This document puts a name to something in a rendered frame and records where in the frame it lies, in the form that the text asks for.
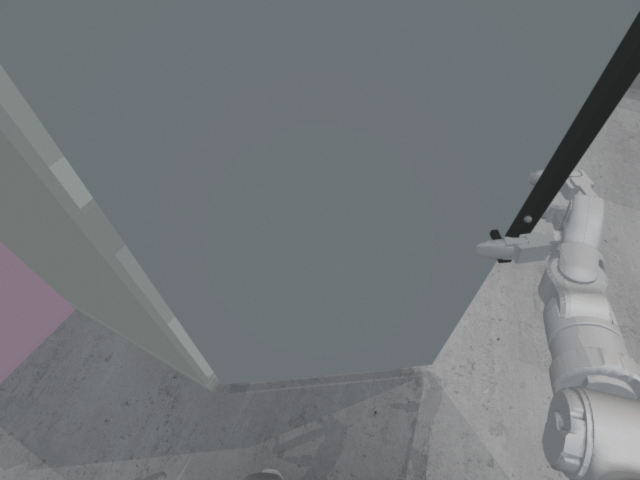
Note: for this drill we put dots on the fridge door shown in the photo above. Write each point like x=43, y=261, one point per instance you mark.
x=305, y=182

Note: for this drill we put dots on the handle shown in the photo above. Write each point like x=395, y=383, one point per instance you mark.
x=615, y=80

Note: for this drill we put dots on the robot right forearm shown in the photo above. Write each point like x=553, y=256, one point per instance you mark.
x=583, y=336

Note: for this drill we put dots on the right robot upper arm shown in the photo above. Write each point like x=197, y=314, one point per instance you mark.
x=593, y=435

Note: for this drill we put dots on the right robot hand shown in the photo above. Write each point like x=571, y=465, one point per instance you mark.
x=581, y=221

